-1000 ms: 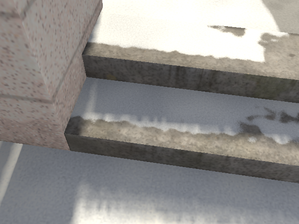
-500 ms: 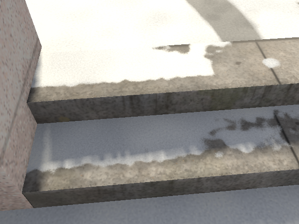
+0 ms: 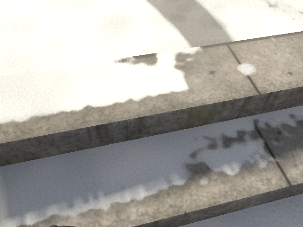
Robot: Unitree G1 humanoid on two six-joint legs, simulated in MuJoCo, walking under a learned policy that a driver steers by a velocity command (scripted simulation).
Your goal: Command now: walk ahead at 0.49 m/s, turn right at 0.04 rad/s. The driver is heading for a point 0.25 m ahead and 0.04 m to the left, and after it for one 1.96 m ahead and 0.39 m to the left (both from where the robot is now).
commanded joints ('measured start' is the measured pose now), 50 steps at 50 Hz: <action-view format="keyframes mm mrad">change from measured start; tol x32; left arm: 1 -12 82 18 -50 -3 -22 19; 27 589 54 20 265 19 -92 53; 50 174 -40 -7 -31 -24 -43 -30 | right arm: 1 -18 -176 -33 -21 2 -8 -10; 31 -781 80 65 -490 -8 95 -36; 36 -187 -40 17 -353 1 114 2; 50 -112 31 54 65 -99 -31 88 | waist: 1 73 157 -15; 5 149 -202 -352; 31 84 48 149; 39 -51 78 -523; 42 -20 -18 -2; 50 167 141 -120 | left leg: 1 -39 264 -83 123 933 85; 3 -108 217 -72 403 966 54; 5 -608 10 10 951 -193 8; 13 -594 130 -53 1012 43 -3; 27 -1698 99 -57 2020 -307 75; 31 -1519 117 88 1609 -307 89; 35 -521 -66 288 1100 -134 113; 38 -50 261 -739 404 -45 342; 39 -32 307 -1055 206 -72 308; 50 -532 116 -88 190 106 15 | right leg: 1 154 59 -34 -73 -22 -52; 5 916 -423 565 -232 155 -254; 11 407 -212 161 -456 126 -128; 30 610 -256 -89 -533 -109 -55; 33 334 -178 -247 -596 638 -102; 36 559 -270 -192 73 1801 -124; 37 463 -242 -150 367 1401 -77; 38 0 46 -122 910 -86 30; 45 -580 109 432 1456 184 -219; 50 -693 42 169 1565 98 -224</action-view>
